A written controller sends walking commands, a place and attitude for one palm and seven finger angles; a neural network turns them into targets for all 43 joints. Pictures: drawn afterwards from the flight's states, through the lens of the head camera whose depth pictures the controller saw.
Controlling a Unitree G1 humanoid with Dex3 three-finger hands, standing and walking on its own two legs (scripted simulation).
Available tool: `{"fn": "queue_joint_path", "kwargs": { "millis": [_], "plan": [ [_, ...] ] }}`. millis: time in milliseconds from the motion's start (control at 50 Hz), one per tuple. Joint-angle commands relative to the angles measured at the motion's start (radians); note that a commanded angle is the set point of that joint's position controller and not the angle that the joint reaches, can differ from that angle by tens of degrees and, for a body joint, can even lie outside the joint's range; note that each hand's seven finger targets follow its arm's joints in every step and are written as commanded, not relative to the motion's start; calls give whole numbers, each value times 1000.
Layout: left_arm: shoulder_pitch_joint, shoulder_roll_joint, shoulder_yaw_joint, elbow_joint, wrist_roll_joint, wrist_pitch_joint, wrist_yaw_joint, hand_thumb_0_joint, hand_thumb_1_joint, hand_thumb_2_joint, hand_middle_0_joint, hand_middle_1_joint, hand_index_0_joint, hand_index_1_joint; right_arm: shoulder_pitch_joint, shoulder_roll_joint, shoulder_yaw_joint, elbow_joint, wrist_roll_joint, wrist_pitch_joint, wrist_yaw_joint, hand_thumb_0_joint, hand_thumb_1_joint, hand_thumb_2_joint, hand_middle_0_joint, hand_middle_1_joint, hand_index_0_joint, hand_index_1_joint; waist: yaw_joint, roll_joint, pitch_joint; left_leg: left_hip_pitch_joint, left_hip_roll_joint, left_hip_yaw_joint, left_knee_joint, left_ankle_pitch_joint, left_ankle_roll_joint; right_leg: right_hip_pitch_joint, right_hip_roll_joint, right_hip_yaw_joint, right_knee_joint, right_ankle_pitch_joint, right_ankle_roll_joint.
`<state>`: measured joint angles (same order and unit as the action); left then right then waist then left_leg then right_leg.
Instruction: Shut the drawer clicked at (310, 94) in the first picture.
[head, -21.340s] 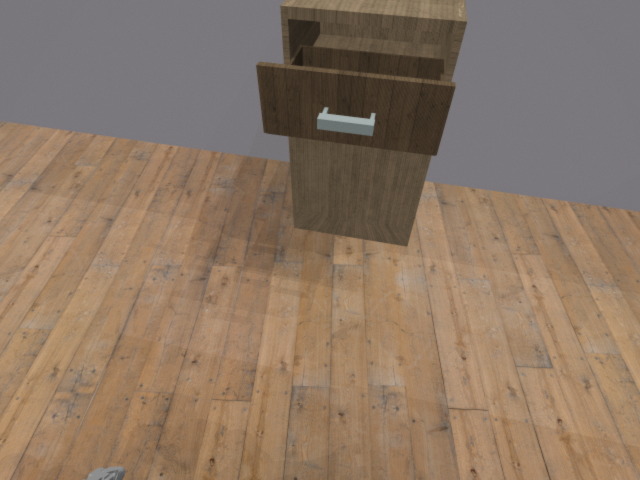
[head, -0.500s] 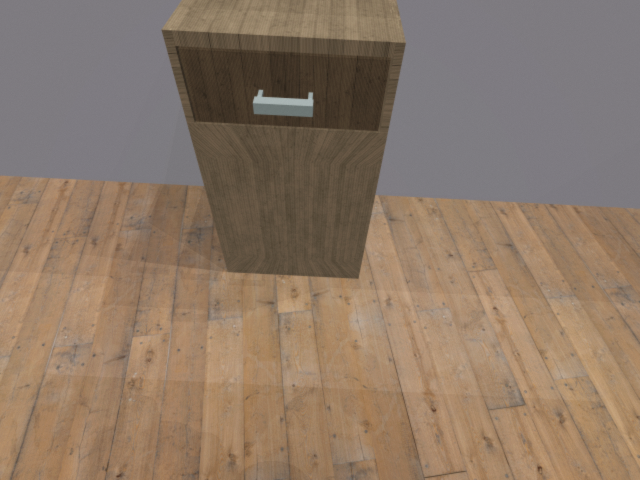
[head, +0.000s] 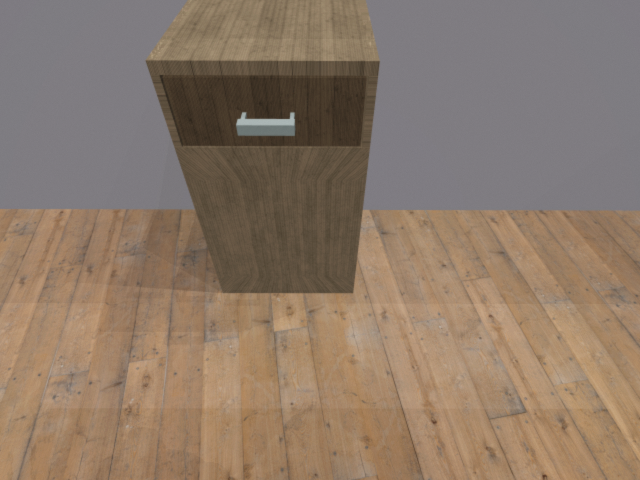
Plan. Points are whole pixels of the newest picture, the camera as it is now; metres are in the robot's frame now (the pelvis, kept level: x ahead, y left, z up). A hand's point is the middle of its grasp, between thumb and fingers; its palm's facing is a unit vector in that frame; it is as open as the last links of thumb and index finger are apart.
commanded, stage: let the arm hang, fingers relaxed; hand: left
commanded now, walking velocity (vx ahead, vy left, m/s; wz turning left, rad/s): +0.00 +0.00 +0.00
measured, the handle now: (267, 121) +0.85 +0.16 -0.01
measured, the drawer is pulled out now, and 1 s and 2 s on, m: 0.00 0.00 0.00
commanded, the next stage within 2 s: look to check the result in 0.12 s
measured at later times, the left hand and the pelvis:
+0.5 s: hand out of the picture +0.01 +0.15 -0.17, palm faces +0.03 -0.98 -0.19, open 7.4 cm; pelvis +0.01 -0.01 +0.00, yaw +0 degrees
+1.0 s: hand out of the picture +0.03 +0.16 -0.17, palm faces +0.02 -0.98 -0.21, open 7.4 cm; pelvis +0.02 -0.02 +0.00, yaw +0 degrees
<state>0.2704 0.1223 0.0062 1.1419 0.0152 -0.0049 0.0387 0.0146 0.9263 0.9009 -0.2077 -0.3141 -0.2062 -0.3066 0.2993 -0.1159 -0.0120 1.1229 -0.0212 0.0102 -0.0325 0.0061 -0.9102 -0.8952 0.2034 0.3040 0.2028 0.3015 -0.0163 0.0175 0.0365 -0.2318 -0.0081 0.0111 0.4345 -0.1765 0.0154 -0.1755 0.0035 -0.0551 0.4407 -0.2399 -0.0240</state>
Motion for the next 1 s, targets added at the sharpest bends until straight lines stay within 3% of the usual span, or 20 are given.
{"fn": "queue_joint_path", "kwargs": {
  "millis": [0,180,300,640,980],
  "plan": [
    [77,101,23,-18,-7,-7,-1,0,900,900,-200,-300,-200,-300,86,-77,-13,-11,3,-11,-9,0,-900,-900,200,300,200,300,8,6,69,3,87,-87,-85,9,25,-73,-96,99,-123,-30,-30],
    [71,110,23,-17,-9,-12,0,0,900,900,-200,-300,-200,-300,82,-86,-14,-4,5,-11,-11,0,-900,-900,200,300,200,300,6,-23,45,34,91,-73,-67,59,18,-50,-100,104,-136,5,-32],
    [72,108,23,-11,-10,-12,1,0,900,900,-200,-300,-200,-300,75,-90,-13,2,6,-12,-13,0,-900,-900,200,300,200,300,6,1,45,47,96,-72,-70,80,17,-39,-98,102,-136,39,-31],
    [61,128,26,-14,-8,-18,2,0,900,900,-200,-300,-200,-300,38,-115,-17,0,7,-13,-15,0,-900,-900,200,300,200,300,9,-12,40,75,99,-66,-66,113,13,-18,-101,106,-143,113,-27],
    [21,156,30,-20,-10,-18,-2,0,900,900,-200,-300,-200,-300,9,-145,-16,2,5,-16,-14,0,-900,-900,200,300,200,300,8,-7,39,82,108,-73,-89,111,12,-2,-101,103,-149,109,-28]
  ]
}}
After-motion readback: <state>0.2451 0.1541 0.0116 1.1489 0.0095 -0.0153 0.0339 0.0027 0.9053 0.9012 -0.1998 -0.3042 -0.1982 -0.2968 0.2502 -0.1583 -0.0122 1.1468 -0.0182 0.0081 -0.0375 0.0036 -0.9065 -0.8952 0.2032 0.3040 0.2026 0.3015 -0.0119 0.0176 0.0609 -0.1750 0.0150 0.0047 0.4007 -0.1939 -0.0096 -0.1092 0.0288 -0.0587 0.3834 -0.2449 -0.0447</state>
